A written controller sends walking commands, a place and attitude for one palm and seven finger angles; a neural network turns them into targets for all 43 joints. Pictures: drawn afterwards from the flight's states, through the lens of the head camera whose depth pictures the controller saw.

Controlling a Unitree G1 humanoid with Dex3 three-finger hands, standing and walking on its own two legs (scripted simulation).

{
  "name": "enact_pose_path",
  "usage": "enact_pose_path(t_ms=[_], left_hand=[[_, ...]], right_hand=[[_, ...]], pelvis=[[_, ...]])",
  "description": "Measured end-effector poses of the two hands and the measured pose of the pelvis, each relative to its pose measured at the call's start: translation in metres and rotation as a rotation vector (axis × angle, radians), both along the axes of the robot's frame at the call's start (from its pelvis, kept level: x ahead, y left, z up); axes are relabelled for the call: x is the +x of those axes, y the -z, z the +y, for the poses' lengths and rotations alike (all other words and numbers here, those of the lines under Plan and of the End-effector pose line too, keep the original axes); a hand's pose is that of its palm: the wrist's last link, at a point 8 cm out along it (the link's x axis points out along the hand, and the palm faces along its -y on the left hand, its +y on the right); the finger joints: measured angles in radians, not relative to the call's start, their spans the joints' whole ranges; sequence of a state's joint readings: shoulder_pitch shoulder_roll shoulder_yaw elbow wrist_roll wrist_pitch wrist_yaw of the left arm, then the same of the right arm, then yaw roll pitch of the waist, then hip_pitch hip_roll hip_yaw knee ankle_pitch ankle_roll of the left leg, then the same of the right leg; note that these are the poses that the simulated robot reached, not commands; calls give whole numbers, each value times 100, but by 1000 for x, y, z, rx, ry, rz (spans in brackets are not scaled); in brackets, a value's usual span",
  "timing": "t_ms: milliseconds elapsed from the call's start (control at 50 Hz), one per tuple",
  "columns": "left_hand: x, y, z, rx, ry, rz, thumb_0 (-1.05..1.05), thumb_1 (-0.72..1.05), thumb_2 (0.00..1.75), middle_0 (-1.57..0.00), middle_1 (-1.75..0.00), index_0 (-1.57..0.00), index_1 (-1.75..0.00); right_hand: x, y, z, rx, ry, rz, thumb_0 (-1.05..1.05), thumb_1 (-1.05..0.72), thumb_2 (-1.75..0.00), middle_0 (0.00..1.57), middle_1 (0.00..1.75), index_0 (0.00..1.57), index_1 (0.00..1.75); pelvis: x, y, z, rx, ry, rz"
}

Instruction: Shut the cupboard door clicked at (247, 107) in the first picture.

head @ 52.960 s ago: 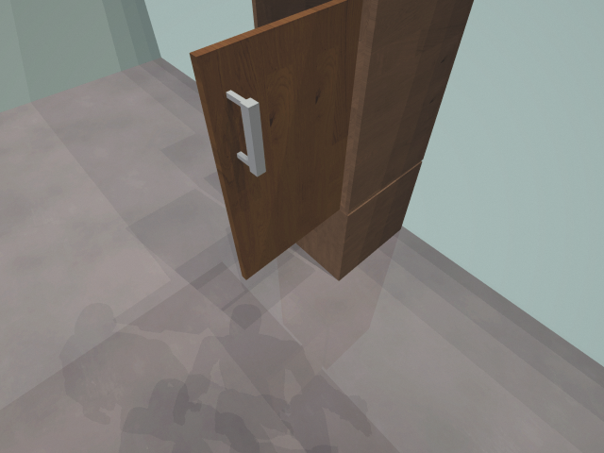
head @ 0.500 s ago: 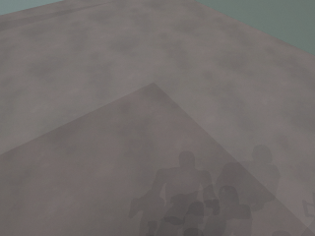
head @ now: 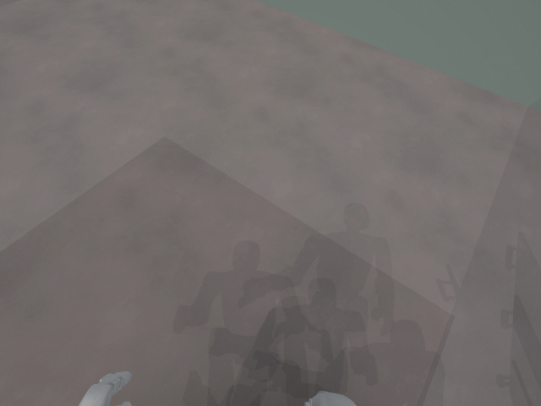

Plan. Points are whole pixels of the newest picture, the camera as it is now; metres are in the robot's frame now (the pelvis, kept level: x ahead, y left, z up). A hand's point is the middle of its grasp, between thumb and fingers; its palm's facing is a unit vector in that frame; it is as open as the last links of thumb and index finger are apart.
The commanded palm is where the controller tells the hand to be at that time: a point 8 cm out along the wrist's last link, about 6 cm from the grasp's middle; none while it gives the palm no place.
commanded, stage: turn to face it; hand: left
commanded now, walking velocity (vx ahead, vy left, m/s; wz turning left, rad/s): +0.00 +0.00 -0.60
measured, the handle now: out of the picture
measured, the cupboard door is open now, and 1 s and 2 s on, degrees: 35 35 35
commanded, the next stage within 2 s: none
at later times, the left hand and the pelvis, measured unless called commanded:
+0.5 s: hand (167, 394) +0.15 +0.18 -0.19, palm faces -0.27 -0.94 -0.19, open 7.4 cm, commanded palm none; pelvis +0.02 +0.01 -0.02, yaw -17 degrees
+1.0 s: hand (224, 355) +0.22 +0.09 -0.16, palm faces -0.55 -0.79 -0.27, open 7.4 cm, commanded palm none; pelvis +0.02 -0.03 +0.00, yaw -35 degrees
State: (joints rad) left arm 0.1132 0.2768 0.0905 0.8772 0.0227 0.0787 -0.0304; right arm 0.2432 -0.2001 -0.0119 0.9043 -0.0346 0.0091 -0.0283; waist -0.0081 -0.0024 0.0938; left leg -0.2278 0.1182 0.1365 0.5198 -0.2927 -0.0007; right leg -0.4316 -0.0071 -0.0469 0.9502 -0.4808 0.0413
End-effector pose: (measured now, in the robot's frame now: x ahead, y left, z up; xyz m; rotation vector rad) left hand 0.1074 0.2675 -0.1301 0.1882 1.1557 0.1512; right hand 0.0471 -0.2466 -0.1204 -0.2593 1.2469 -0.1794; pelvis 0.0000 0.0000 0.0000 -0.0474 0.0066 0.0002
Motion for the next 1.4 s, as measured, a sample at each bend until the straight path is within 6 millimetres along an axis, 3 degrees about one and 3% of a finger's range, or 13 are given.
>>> enact_pose_path(t_ms=[160,220,320,480,640,720,800,860,940,1060,1220,1320,1400], left_hand=[[58,-6,-41,42,166,-101,0,91,90,-20,-30,-20,-30],[57,-7,-53,44,196,-82,0,91,90,-20,-30,-20,-30],[46,-1,-59,26,228,0,0,91,90,-20,-30,-20,-30],[51,27,-41,-20,268,84,0,90,90,-20,-30,-20,-30],[84,12,-47,-15,358,90,0,91,90,-20,-30,-20,-30],[106,4,-69,3,435,60,0,91,90,-20,-30,-20,-30],[127,2,-99,32,520,-4,0,91,90,-20,-30,-20,-30],[132,-1,-117,51,559,-40,0,91,90,-20,-30,-20,-30],[129,-7,-130,60,595,-12,0,91,90,-20,-30,-20,-30],[131,-2,-140,39,650,37,0,90,90,-20,-30,-20,-30],[160,25,-136,8,708,90,0,90,90,-20,-30,-20,-30],[183,17,-149,4,773,89,0,91,90,-20,-30,-20,-30],[198,9,-172,4,838,68,0,91,90,-20,-30,-20,-30]], right_hand=[[-42,32,-32,41,160,41,0,-90,-90,21,30,20,30],[-45,33,-41,30,203,54,0,-90,-90,21,30,20,30],[-32,17,-42,17,235,-10,0,-90,-90,20,30,20,30],[-19,6,-20,-37,271,-100,0,-90,-90,20,30,20,30],[-54,-3,0,-16,364,-49,0,-90,-90,21,30,20,30],[-82,6,-1,11,447,-26,0,-90,-90,21,30,20,30],[-113,28,-11,44,533,-5,0,-90,-90,21,30,20,30],[-130,38,-20,54,583,31,0,-90,-90,21,30,20,30],[-132,28,-28,45,627,16,0,-90,-90,20,30,20,30],[-118,11,-34,14,664,-53,0,-90,-90,20,30,20,30],[-99,2,-18,-61,708,-113,0,-90,-90,20,30,20,30],[-114,-6,5,-54,758,-79,0,-90,-90,21,30,20,30],[-137,-5,20,-32,834,-46,0,-90,-90,21,30,20,30]], pelvis=[[5,18,-20,29,102,-5],[4,16,-19,26,133,-6],[8,8,-16,48,188,3],[20,17,7,34,289,15],[25,2,7,9,396,4],[24,3,0,13,452,-1],[20,16,-16,37,504,-8],[17,19,-22,36,532,-11],[17,10,-25,52,580,-8],[25,3,-26,65,644,1],[48,14,-11,44,747,13],[52,5,-10,20,813,6],[52,1,-13,7,867,5]])
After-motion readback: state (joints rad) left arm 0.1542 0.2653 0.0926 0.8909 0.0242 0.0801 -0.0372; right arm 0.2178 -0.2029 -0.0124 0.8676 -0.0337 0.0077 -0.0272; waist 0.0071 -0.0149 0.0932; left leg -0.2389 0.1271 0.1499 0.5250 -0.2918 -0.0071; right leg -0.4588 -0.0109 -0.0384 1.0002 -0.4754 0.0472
